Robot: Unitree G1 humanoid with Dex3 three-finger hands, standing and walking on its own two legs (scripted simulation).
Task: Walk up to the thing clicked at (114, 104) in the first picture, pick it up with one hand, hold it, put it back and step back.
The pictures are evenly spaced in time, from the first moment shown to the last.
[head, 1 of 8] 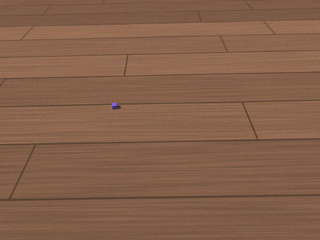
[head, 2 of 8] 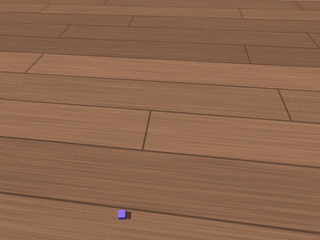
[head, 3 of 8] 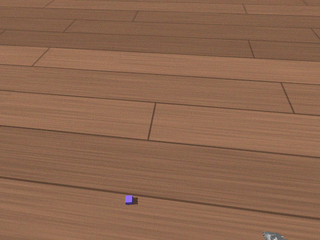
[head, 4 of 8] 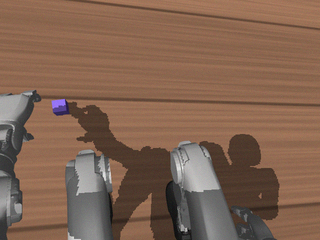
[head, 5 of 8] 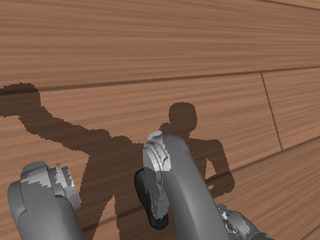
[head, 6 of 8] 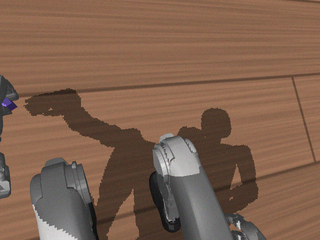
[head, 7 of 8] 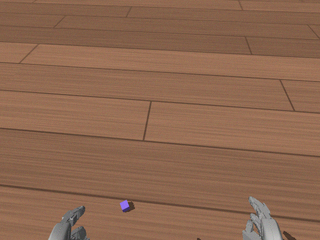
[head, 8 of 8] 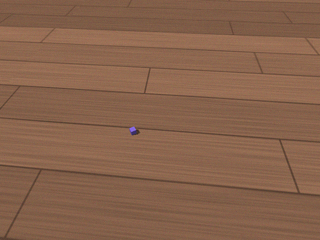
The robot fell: no
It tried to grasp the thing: yes
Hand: left
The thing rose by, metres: 0.67
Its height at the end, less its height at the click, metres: +0.00
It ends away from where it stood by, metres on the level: 0.01
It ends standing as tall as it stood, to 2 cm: yes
